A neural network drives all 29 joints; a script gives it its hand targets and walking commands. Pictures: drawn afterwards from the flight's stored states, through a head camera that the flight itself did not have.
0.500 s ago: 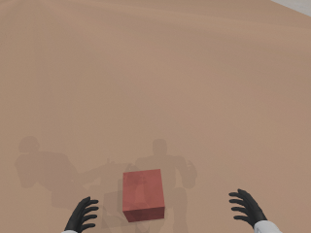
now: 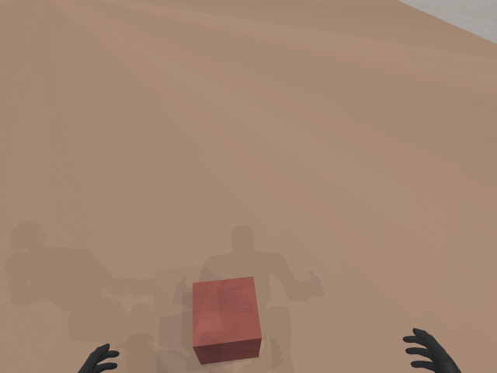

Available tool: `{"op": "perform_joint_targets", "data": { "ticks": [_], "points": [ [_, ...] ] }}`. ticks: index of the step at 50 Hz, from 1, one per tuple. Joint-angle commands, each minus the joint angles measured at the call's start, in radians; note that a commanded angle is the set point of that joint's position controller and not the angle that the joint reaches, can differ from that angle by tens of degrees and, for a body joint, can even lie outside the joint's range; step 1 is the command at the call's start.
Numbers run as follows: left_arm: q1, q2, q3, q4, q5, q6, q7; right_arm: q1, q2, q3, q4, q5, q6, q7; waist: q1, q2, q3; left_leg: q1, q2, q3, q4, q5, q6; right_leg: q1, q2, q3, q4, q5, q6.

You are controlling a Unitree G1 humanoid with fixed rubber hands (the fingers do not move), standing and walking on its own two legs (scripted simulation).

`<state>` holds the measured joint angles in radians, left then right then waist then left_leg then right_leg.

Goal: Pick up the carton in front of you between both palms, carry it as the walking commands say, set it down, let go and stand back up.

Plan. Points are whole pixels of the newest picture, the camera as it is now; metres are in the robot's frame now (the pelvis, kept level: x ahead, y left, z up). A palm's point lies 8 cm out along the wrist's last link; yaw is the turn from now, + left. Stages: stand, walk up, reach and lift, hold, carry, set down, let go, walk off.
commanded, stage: stand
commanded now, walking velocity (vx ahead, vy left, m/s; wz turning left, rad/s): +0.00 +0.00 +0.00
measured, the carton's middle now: (226, 321) +0.41 +0.08 -0.65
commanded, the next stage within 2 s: none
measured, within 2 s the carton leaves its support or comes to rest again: neither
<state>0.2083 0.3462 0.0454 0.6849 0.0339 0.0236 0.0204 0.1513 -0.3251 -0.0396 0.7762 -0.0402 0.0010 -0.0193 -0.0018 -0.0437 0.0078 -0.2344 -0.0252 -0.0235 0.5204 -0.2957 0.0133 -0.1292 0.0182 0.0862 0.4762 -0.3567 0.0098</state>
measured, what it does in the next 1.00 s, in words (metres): stands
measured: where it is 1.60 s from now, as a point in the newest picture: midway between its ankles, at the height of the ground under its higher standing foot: outside the picture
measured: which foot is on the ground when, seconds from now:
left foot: down 0.00-1.00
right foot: down 0.00-1.00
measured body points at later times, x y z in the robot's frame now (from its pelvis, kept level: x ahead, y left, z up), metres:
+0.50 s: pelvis -0.01 +0.00 +0.01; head -0.01 +0.01 +0.45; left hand +0.11 +0.30 -0.11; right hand +0.11 -0.30 -0.09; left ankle -0.01 +0.11 -0.74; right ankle -0.07 -0.13 -0.74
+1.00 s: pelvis -0.03 +0.00 +0.01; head -0.03 +0.01 +0.46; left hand +0.07 +0.31 -0.11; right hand +0.08 -0.31 -0.10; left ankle -0.01 +0.11 -0.74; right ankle -0.07 -0.13 -0.74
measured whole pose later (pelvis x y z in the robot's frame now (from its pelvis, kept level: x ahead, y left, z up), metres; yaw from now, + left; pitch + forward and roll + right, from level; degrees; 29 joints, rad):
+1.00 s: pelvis -0.03 +0.00 +0.01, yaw +0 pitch -2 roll +0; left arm 0.17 0.38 0.02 0.93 0.02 -0.01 0.02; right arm 0.12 -0.37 -0.01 1.01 -0.02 -0.01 -0.01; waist -0.01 -0.02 0.03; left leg -0.16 -0.02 -0.03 0.40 -0.19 0.01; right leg -0.06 0.01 0.07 0.36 -0.26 0.01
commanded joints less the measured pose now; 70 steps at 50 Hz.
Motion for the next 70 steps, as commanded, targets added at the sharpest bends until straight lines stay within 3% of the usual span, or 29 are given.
{"op": "perform_joint_targets", "data": {
  "ticks": [1,38,70],
  "points": [
    [-0.016,0.132,0.029,-0.047,-0.001,-0.019,0.007,-0.025,-0.157,-0.032,-0.038,0.001,-0.015,-0.006,0.0,0.059,-0.087,0.127,0.1,-0.08,-0.046,0.432,0.002,-0.041,-0.068,0.028,-0.04,0.362,0.0],
    [-0.047,0.183,0.004,0.153,-0.01,-0.038,0.002,-0.07,-0.205,-0.011,0.15,0.017,-0.021,0.003,-0.004,0.042,-0.009,0.134,0.115,-0.109,-0.161,0.263,0.015,-0.021,-0.102,0.053,-0.165,0.241,-0.02],
    [-0.08,0.201,0.002,0.25,-0.015,-0.04,-0.004,-0.087,-0.231,0.004,0.227,0.026,-0.024,0.004,-0.003,0.044,-0.008,0.137,0.124,-0.128,-0.191,0.282,0.018,0.01,-0.117,0.044,-0.201,0.239,-0.025]
  ]
}}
